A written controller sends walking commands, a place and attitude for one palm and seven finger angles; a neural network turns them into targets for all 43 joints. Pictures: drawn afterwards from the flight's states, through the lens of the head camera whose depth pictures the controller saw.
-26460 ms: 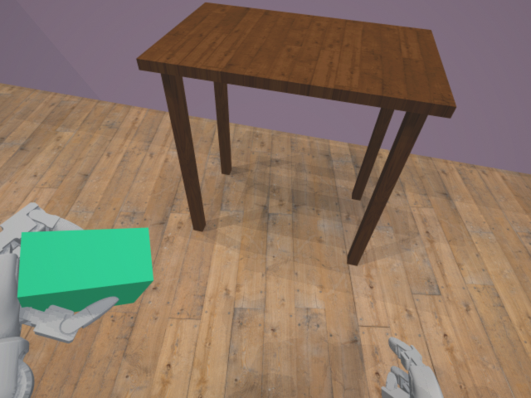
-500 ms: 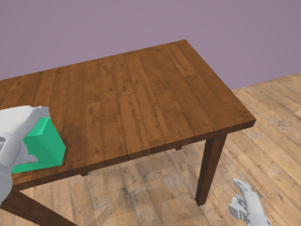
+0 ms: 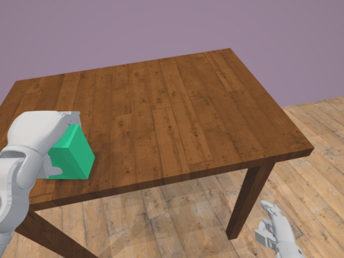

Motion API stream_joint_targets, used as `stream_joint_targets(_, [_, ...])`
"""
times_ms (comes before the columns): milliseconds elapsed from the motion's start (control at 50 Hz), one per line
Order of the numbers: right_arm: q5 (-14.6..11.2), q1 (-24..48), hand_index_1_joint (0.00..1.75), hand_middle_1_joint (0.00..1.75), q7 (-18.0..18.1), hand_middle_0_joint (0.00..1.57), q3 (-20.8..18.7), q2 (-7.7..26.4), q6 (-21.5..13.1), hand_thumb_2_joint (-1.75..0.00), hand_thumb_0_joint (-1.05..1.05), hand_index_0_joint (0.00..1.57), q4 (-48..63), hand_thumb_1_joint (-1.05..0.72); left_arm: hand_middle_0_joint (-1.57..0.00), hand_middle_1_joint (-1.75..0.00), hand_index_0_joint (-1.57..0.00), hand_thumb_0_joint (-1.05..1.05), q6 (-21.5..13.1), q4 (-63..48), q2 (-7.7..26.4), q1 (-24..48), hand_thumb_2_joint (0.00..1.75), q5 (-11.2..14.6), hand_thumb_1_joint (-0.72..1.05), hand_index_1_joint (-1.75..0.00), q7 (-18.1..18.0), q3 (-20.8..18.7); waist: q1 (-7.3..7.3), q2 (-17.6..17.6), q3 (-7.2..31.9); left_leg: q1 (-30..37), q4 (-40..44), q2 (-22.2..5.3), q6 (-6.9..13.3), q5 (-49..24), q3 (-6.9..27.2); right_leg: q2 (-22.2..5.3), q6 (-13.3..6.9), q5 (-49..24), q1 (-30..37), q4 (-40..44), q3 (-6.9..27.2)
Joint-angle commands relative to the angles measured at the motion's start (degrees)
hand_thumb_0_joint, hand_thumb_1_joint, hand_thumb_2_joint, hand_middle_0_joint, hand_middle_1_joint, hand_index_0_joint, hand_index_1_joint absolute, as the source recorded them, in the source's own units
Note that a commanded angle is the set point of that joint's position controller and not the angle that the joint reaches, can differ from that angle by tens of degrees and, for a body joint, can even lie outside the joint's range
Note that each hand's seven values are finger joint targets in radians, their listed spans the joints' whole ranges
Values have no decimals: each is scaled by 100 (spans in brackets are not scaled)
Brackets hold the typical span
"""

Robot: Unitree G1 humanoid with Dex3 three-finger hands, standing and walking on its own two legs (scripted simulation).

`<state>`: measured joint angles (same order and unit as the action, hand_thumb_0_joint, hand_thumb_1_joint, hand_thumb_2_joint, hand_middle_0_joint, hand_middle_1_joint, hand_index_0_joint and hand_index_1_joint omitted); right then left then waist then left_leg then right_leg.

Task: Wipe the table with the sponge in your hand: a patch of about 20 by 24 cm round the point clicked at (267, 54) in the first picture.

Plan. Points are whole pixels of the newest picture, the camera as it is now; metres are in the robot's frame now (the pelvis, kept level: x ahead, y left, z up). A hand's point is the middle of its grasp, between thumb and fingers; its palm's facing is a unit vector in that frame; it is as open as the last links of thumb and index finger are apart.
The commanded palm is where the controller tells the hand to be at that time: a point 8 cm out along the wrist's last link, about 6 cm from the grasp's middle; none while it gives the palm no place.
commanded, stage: move the sponge above the wiping area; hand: left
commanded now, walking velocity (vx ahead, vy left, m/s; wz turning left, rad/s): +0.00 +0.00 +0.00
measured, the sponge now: (59, 158) +0.25 +0.31 +0.12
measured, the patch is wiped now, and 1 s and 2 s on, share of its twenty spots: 0.05 0.05 0.05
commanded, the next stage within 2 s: none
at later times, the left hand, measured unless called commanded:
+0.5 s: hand (49, 144) +0.23 +0.28 +0.19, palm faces +0.14 +0.06 -0.99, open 10.0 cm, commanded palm +0.20 +0.31 +0.26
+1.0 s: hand (35, 132) +0.23 +0.30 +0.22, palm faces +0.21 +0.08 -0.97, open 9.9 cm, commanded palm +0.20 +0.32 +0.26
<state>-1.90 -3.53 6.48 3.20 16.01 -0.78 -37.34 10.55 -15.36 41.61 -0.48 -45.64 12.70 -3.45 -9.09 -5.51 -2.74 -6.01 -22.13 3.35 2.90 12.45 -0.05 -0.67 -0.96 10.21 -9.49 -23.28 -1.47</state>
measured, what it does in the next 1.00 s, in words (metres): stands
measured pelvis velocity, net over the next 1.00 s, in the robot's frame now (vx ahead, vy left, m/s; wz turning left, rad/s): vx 0.00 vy -0.03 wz -0.02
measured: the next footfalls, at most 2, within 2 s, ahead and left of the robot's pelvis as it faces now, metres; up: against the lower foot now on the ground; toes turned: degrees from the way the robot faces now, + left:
none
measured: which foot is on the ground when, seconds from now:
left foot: down 0.00-1.00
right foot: down 0.00-1.00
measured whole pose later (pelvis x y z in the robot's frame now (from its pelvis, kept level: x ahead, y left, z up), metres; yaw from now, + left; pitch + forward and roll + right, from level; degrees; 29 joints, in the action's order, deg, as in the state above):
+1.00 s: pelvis +0.00 -0.03 +0.00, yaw -1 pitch -5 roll +0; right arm -3.0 -5.4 5.3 1.7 16.0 0.6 -38.9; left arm 9.1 -15.0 47.1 -2.3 -39.8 6.0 -11.6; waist -9.9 -6.3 -2.5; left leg -5.3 -24.1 0.2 0.2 13.7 0.2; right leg 2.5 -3.1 10.0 -8.0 -23.0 -1.8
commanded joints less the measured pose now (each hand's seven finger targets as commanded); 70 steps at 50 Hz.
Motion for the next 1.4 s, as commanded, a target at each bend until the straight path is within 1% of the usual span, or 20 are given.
stream_joint_targets(0, [7,874,30,30,-106,20,-267,457,-224,-90,0,20,771,-90,-120,-160,-120,0,34,-665,2081,1749,130,7,10,-160,-868,-2006,-93,-312,1151,-51,475,-360,-338,-1875,572,112,-403,-662,788,303,338])
stream_joint_targets(140, [-103,1171,30,30,-382,20,-238,716,225,-90,0,20,1015,-90,-120,-160,-120,0,1096,-323,1469,415,130,417,10,-160,-601,-1629,-99,345,954,-422,429,-346,-345,-1711,211,83,-302,-983,800,290,208])
stream_joint_targets(220, [-236,1654,30,30,-364,20,-122,549,113,-90,0,20,1336,-90,-120,-160,-120,0,1364,-1074,1023,200,130,371,10,-160,-231,-1042,52,118,1376,-172,307,-311,-197,-1478,230,141,-243,-838,633,202,261])
stream_joint_targets(260, [-135,1357,30,30,-287,20,-196,583,26,-90,0,20,1311,-90,-120,-160,-120,0,1192,-1689,1122,476,130,281,10,-160,-138,-852,124,3,1666,0,254,-261,-113,-1522,269,75,-196,-884,713,160,172])
stream_joint_targets(340, [54,1133,30,30,-78,20,-127,461,-241,-90,0,20,1293,-90,-120,-160,-120,0,516,-2939,2210,1581,130,-203,10,-160,-374,-1504,47,-306,2242,448,151,-236,-4,-1882,405,145,-287,-773,944,56,268])
stream_joint_targets(400, [44,876,30,30,-59,20,-214,422,-213,-90,0,20,969,-90,-120,-160,-120,0,218,-2045,2201,1158,130,-215,10,-160,-771,-1899,-7,-253,1488,325,297,-309,-135,-2012,499,192,-333,-643,761,251,329])
stream_joint_targets(420, [-38,1175,30,30,-96,20,-176,420,-236,-90,0,20,980,-90,-120,-160,-120,0,358,-1716,2281,1172,130,-185,10,-160,-843,-2083,-70,-288,1245,227,306,-256,-145,-1839,540,289,-469,-583,695,334,658])
stream_joint_targets(500, [-113,1006,30,30,-206,20,-313,593,18,-90,0,20,682,-90,-120,-160,-120,0,815,-323,1825,1448,130,220,10,-160,-1010,-1784,-56,-177,861,-154,411,-252,-319,-1544,320,135,-371,-581,707,488,478])
stream_joint_targets(620, [-255,1577,30,30,-288,20,-127,605,75,-90,0,20,1123,-90,-120,-160,-120,0,1403,-177,1309,482,130,281,10,-160,-224,-1150,75,253,921,-391,321,-221,-158,-1136,196,133,-253,-601,591,336,428])
stream_joint_targets(720, [-180,1548,30,30,-158,20,-92,597,-93,-90,0,20,1333,-90,-120,-160,-120,0,995,-1158,1978,811,130,48,10,-160,190,-1303,133,244,1627,-166,109,-149,-3,-895,249,109,-193,-334,671,214,570])
stream_joint_targets(800, [30,932,30,30,54,20,-135,494,-282,-90,0,20,1202,-90,-120,-160,-120,0,-88,-1717,2860,1214,130,10,10,-160,-189,-2243,-21,-25,1763,282,4,-97,35,-1190,218,30,-258,-279,698,281,379])
stream_joint_targets(820, [-3,1054,30,30,51,20,-138,468,-394,-90,0,20,1260,-90,-120,-160,-120,0,-203,-2037,3180,1112,130,-15,10,-160,-393,-2634,-98,-311,1770,298,25,-105,-1,-1131,357,145,-395,-139,687,337,813])
stream_joint_targets(900, [-71,668,30,30,-41,20,-416,561,-215,-90,0,20,802,-90,-120,-160,-120,0,-145,-609,2439,1285,130,381,10,-160,-1014,-2489,1,-514,872,-47,85,-202,-203,-1034,293,67,-381,-177,528,568,802])
stream_joint_targets(940, [-126,729,30,30,-84,20,-460,714,-147,-90,0,20,671,-90,-120,-160,-120,0,246,300,2172,1406,130,598,10,-160,-1112,-2297,22,-134,644,-325,138,-271,-230,-743,228,37,-356,96,442,663,770])
stream_joint_targets(1020, [-234,1161,30,30,-120,20,-340,789,-73,-90,0,20,836,-90,-120,-160,-120,0,785,1089,1937,908,130,443,10,-160,-688,-1745,100,455,431,-673,196,-168,-177,-344,170,76,-241,443,267,635,823])
stream_joint_targets(1120, [-249,1482,30,30,-100,20,-172,613,-217,-90,0,20,1269,-90,-120,-160,-120,0,768,-22,1415,1098,130,220,10,-160,28,-800,230,158,1362,-424,141,-143,-46,-427,201,-7,-178,100,585,313,607])
stream_joint_targets(1180, [-52,1063,30,30,43,20,-181,642,-290,-90,0,20,1196,-90,-120,-160,-120,0,138,-730,2282,1328,130,132,10,-160,201,-1396,173,364,1691,-178,-22,-92,62,-601,211,-101,-121,17,679,269,455])
stream_joint_targets(1240, [65,831,30,30,156,20,-177,517,-445,-90,0,20,1184,-90,-120,-160,-120,0,-505,-1486,3204,1602,130,26,10,-160,-256,-2486,-2,31,1879,107,-58,-120,23,-831,241,-86,-291,132,756,246,554])
stream_joint_targets(1340, [-74,682,30,30,-43,20,-465,616,-236,-90,0,20,766,-90,-120,-160,-120,0,-197,-197,2466,1667,130,487,10,-160,-1139,-2556,-57,-617,885,-238,103,-250,-239,-953,300,25,-433,-101,566,523,816])
stream_joint_targets(1380, [-132,717,30,30,-112,20,-467,696,-121,-90,0,20,724,-90,-120,-160,-120,0,133,354,2193,1464,130,623,10,-160,-1182,-2321,-39,-222,676,-427,177,-246,-276,-863,277,54,-367,-133,574,549,751])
